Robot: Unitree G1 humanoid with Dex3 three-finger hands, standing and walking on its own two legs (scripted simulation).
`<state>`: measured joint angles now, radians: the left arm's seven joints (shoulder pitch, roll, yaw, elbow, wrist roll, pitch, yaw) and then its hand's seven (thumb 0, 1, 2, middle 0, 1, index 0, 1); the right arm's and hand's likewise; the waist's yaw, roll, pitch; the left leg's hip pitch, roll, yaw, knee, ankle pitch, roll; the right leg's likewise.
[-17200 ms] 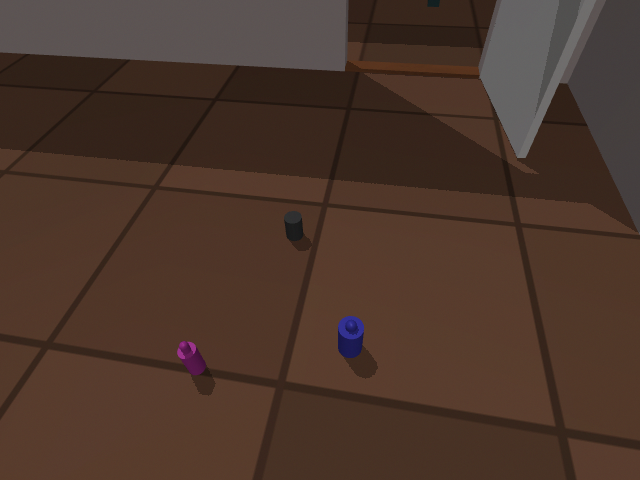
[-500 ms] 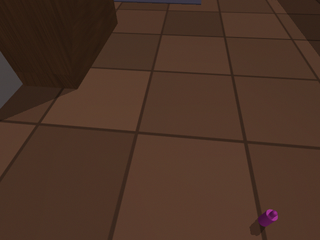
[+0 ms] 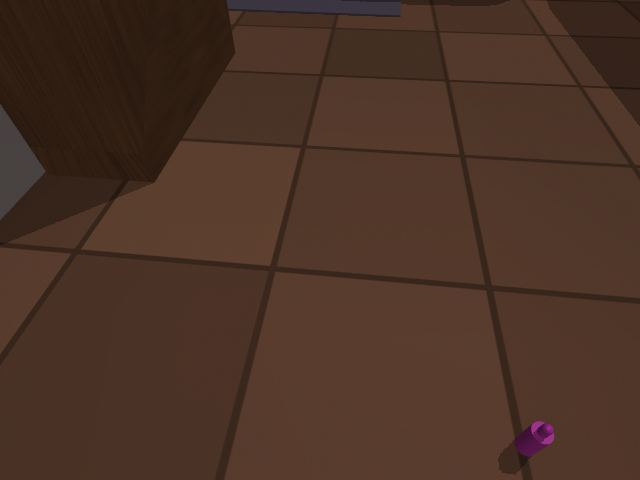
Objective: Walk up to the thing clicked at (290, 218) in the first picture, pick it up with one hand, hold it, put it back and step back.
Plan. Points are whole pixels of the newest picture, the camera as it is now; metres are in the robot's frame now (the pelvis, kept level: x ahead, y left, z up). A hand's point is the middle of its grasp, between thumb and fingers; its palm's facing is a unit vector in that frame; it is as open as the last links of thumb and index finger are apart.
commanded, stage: stand
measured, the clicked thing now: out of the picture +0.06 -1.17 -0.73
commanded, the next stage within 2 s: walk up in 0.40 s
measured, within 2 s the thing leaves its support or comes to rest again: neither
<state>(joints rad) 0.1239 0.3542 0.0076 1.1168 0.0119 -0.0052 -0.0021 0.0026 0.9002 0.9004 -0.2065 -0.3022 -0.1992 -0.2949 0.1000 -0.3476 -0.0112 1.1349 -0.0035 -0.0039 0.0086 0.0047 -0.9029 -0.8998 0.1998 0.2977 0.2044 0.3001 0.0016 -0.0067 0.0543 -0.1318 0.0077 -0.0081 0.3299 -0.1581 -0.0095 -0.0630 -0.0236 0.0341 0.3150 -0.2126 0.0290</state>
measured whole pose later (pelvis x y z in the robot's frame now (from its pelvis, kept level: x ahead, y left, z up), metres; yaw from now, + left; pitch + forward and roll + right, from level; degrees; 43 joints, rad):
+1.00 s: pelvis +0.15 -0.10 -0.01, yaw -12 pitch -3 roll -1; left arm 0.40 0.37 0.06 0.94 0.01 -0.05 -0.06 0.00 0.90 0.90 -0.21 -0.30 -0.20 -0.30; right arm 0.23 -0.42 -0.08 0.92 -0.03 -0.02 0.08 0.01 -0.90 -0.90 0.20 0.30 0.20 0.30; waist 0.06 0.05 0.07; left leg -0.48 0.09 0.00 0.84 -0.29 0.00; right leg -0.11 0.05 0.01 0.45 -0.30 -0.04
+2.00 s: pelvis +0.57 -0.12 -0.04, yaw -37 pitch -1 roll -1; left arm 0.43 0.43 0.05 0.79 0.02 -0.06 0.02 0.00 0.89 0.90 -0.21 -0.30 -0.20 -0.30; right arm 0.21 -0.46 -0.10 0.76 -0.02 0.01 0.05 0.01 -0.90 -0.90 0.20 0.30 0.20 0.30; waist 0.04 0.07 0.10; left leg -0.47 0.07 -0.03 0.72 -0.23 0.01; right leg -0.30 0.02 0.21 0.73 -0.42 0.06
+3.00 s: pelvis +0.61 -0.11 -0.03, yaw -61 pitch -2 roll +0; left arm 0.23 0.39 0.04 0.91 0.01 0.01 -0.01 0.01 0.90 0.90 -0.21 -0.30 -0.20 -0.29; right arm 0.26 -0.38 -0.02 0.92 -0.03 -0.06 0.01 0.01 -0.90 -0.90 0.20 0.30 0.21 0.30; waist 0.00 -0.02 0.08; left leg -0.32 0.06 0.05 0.67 -0.32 0.00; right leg -0.36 0.03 0.04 0.84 -0.51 -0.03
